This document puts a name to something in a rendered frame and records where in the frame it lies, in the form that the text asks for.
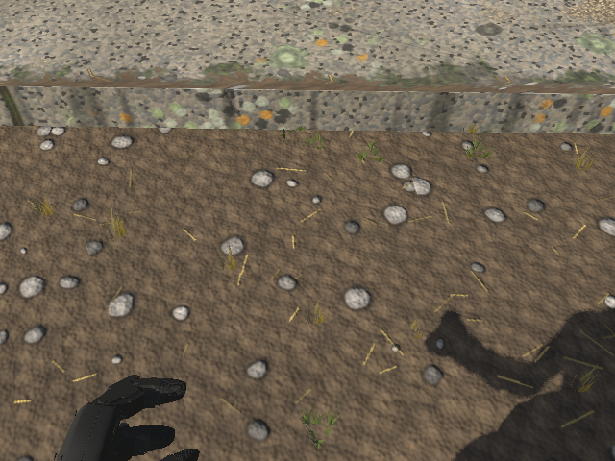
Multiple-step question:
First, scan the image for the left robot hand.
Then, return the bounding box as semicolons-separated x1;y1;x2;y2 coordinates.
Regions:
54;375;200;461

